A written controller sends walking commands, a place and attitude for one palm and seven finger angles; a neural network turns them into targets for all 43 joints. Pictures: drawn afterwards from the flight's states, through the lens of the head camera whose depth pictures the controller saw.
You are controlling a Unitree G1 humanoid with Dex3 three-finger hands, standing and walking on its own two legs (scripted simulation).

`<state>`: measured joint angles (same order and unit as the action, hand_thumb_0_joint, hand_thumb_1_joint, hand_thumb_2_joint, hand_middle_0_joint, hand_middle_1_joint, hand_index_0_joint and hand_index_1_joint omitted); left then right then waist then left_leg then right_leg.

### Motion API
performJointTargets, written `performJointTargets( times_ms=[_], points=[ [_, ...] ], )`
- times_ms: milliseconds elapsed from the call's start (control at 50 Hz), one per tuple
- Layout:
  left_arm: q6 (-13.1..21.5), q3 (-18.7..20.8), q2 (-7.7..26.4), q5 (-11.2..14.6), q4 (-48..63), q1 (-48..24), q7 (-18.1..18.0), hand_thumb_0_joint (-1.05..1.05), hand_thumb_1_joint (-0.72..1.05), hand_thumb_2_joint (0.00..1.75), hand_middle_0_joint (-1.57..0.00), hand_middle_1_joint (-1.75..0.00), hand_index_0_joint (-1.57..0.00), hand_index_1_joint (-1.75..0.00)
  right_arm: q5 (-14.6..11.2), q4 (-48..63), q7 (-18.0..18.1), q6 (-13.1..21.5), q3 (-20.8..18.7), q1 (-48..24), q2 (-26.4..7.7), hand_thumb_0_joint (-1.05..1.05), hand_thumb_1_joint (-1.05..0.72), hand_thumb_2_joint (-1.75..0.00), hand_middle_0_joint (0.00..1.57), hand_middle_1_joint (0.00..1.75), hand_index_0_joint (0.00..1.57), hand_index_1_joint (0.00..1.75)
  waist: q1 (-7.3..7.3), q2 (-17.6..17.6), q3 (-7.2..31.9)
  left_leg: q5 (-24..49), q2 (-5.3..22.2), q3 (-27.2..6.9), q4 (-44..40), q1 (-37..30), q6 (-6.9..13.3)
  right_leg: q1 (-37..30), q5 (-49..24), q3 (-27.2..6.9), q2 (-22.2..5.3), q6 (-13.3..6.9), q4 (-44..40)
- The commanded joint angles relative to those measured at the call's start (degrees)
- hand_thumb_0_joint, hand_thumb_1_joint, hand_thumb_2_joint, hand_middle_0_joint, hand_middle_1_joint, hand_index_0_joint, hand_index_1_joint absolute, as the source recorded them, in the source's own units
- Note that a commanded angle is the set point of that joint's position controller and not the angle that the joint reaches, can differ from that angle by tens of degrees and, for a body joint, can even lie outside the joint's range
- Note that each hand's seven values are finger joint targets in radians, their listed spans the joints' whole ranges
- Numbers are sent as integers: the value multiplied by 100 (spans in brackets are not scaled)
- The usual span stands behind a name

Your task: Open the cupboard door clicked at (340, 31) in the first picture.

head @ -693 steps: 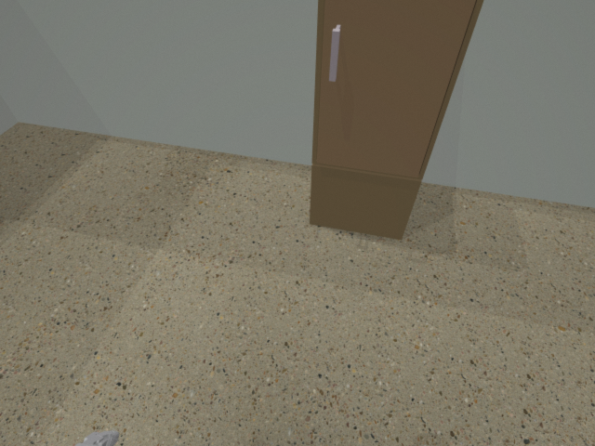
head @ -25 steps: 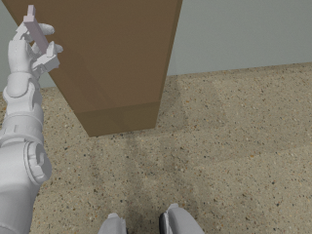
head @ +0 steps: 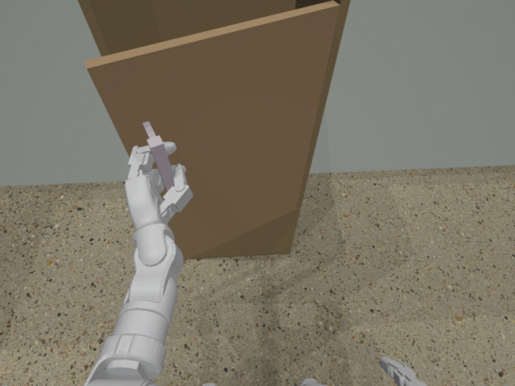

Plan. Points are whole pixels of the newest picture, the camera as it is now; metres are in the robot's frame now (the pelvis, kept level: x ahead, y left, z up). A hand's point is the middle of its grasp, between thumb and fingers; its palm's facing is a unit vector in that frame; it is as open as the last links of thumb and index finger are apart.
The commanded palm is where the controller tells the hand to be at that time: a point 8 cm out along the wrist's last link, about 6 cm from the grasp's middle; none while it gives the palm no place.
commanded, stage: pull the door open along its arc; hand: left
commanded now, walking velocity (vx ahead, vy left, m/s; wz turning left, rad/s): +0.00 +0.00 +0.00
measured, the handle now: (162, 164) +0.45 +0.16 +0.08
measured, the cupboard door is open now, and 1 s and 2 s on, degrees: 24 47 51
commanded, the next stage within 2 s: open thumb and fingers to let go in 0.40 s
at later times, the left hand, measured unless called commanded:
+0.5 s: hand (254, 242) +0.31 +0.01 +0.08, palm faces +0.35 -0.93 -0.06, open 5.8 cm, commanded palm +0.27 +0.06 +0.07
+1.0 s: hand (244, 236) +0.32 +0.03 +0.07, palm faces +0.44 -0.90 -0.04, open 12.2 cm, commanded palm +0.27 +0.06 +0.07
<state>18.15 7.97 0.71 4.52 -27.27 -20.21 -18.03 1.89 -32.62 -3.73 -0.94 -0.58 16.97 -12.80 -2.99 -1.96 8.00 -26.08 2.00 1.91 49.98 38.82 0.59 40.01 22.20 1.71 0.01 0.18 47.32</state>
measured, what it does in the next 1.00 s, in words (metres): shifts its weight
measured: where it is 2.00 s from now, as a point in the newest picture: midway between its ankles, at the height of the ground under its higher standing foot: outside the picture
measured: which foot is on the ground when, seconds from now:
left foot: down 0.00-1.00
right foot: down 0.00-1.00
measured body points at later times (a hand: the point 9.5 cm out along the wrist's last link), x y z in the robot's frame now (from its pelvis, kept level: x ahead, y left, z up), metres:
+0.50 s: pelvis -0.01 -0.04 +0.00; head +0.01 -0.06 +0.45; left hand +0.28 +0.06 +0.08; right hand +0.17 -0.24 -0.10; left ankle -0.02 +0.11 -0.70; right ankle +0.00 -0.12 -0.70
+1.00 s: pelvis -0.02 -0.05 +0.00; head +0.01 -0.07 +0.45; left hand +0.29 +0.07 +0.08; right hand +0.15 -0.26 -0.11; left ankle -0.02 +0.11 -0.70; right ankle +0.00 -0.12 -0.70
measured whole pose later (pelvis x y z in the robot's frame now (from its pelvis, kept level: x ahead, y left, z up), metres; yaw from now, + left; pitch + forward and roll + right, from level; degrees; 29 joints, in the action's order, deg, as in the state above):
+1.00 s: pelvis -0.02 -0.05 +0.00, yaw +4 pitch +9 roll +1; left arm 10.4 -9.9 -7.5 -5.0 -18.2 -8.3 -37.1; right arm 4.4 -36.2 -0.2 -1.2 -0.5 10.7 -10.8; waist -0.8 -2.2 6.3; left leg -22.8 1.6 -2.1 47.0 33.2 -3.0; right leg 34.9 23.0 5.6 -0.4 -3.8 48.8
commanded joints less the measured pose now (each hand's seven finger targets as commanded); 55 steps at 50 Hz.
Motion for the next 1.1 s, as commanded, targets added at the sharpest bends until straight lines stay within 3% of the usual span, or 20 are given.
performJointTargets(
  times_ms=[0, 40, 100, 220, 300, 380, 460, 480, 520, 540, 640, 660, 720, 760, 880, 960, 1020, 1080],
  points=[
    [77, -471, -202, -760, 1369, -1307, -1457, 0, 90, 90, -40, -135, -40, -135, 219, 496, 4, 220, -283, -4, -561, 0, -90, -90, 20, 30, 20, 30, 104, 185, 1689, 2427, -108, -132, -555, -900, -130, -1272, -2039, 304, 114, -160, -210],
    [-45, -986, -590, -1117, 1485, -1463, -1782, 0, 90, 90, -40, -135, -40, -135, 277, 490, 29, 208, -284, -173, -504, 0, -90, -90, 20, 30, 20, 30, 19, 296, 1628, 2198, -109, -157, -572, -937, -108, -1203, -1837, 290, 96, -176, -272],
    [-206, -1555, -1077, -1351, 1694, -1274, -1949, 0, 90, 90, -40, -135, -40, -135, 315, 496, 78, 169, -291, -368, -418, 0, -90, -90, 20, 30, 20, 30, -2, 404, 1703, 2193, -111, -130, -537, -1072, -91, -1293, -1900, 265, 61, -203, -318],
    [-401, -2202, -1627, -1315, 2049, -793, -1946, 0, 90, 90, -40, -135, -40, -135, 264, 575, 173, 157, -222, -835, -285, 0, -90, -90, 20, 30, 20, 30, 40, 627, 1456, 1802, -151, -158, -579, -1107, -57, -1453, -1609, 213, 15, -228, -542],
    [-547, -2467, -1891, -1178, 2396, -37, -1902, 0, 90, 90, -40, -135, -40, -135, 227, 671, 137, 195, -159, -1062, -201, 0, -90, -90, 20, 30, 20, 30, 173, 487, 1428, 1754, -213, -140, -579, -1153, -58, -1655, -1624, 196, -27, -244, -608],
    [-737, -2454, -1833, -1062, 2892, 851, -1845, 0, 90, 90, -40, -135, -40, -135, 178, 783, 121, 195, -95, -1217, -144, 0, -90, -90, 20, 30, 20, 30, 299, 615, 1345, 1707, -267, -134, -643, -1177, -72, -1971, -1793, 117, -95, -208, -778],
    [-862, -2024, -1486, -1005, 2565, 61, -2046, 0, 90, 90, -40, -135, -40, -135, 212, 641, 263, 181, -25, -1430, -130, 0, -90, -90, 20, 30, 20, 30, 229, 853, 846, 1151, -347, -182, -607, -974, -66, -1684, -983, -186, -232, -99, -1196],
    [-844, -1769, -1253, -989, 2411, -485, -2134, 0, 90, 90, -40, -135, -40, -135, 229, 541, 320, 185, -1, -1440, -141, 0, -90, -90, 20, 30, 20, 30, 150, 944, 755, 1021, -368, -198, -571, -901, -52, -1587, -828, -317, -297, -40, -1304],
    [-797, -1630, -1139, -1027, 2479, -366, -2176, 0, 76, 84, -39, -134, -39, -134, 254, 532, 356, 186, -39, -1468, -121, 0, -90, -90, 20, 30, 20, 30, 299, 834, 1025, 1085, -396, -195, -594, -907, -62, -1820, -882, -449, -333, -48, -1337],
    [-808, -1726, -1290, -1051, 2315, -189, -2149, 0, 69, 81, -38, -133, -38, -133, 267, 512, 352, 187, -37, -1429, -83, 0, -90, -90, 20, 30, 20, 30, 307, 807, 1086, 1152, -390, -186, -606, -906, -64, -1857, -1084, -402, -328, -54, -1240],
    [-610, -1937, -1466, -1095, 2231, -85, -1958, 0, 34, 66, -36, -129, -36, -129, 269, 510, 327, 232, -106, -1258, -141, 0, -90, -90, 20, 30, 20, 30, 204, 926, 1217, 1279, -349, -180, -591, -887, -60, -1896, -1638, -345, -344, 2, -1079],
    [-575, -2007, -1489, -1106, 2237, -255, -1925, 0, 27, 63, -35, -128, -35, -128, 269, 487, 324, 243, -106, -1235, -156, 0, -90, -90, 20, 30, 20, 30, 150, 849, 1156, 1213, -350, -182, -571, -872, -57, -1798, -1562, -347, -355, 5, -1074],
    [-470, -1854, -1271, -1090, 2224, -231, -1870, 0, 6, 54, -34, -126, -34, -126, 254, 489, 358, 238, -134, -1222, -177, 0, -90, -90, 20, 30, 20, 30, 174, 958, 1220, 1132, -351, -211, -549, -778, -49, -1856, -1404, -466, -382, 10, -1139],
    [-438, -1938, -1352, -1098, 2231, -493, -1877, 0, -8, 48, -33, -124, -33, -124, 264, 479, 366, 245, -129, -1179, -178, 0, -90, -90, 20, 30, 20, 30, 119, 874, 1212, 1144, -351, -211, -539, -796, -38, -1771, -1394, -436, -381, 9, -1088],
    [-409, -1792, -1242, -1073, 2212, -356, -1896, 0, -50, 30, -30, -120, -30, -120, 263, 494, 393, 245, -150, -1145, -175, 0, -90, -90, 20, 30, 20, 30, 206, 892, 1351, 1204, -349, -195, -535, -756, -42, -1829, -1433, -365, -344, -21, -996],
    [-421, -1834, -1270, -1124, 2141, -574, -1960, 0, -50, 30, -28, -110, -28, -110, 257, 480, 398, 247, -146, -1160, -184, 0, -90, -90, 20, 30, 20, 30, 157, 765, 1263, 1172, -327, -178, -538, -805, -33, -1629, -1149, -256, -288, -73, -957],
    [-431, -1822, -1297, -1114, 2075, -495, -1993, 0, -50, 30, -26, -95, -26, -95, 277, 486, 397, 281, -153, -1116, -205, 0, -90, -90, 20, 30, 20, 30, 193, 944, 1331, 1222, -323, -191, -553, -797, -28, -1673, -1159, -208, -241, -85, -942],
    [-458, -1992, -1491, -1135, 2107, -552, -2008, 0, -50, 30, -23, -80, -23, -80, 268, 491, 361, 274, -148, -1108, -183, 0, -90, -90, 20, 30, 20, 30, 171, 684, 1344, 1342, -305, -157, -554, -906, -31, -1580, -1216, -73, -183, -140, -819]
  ],
)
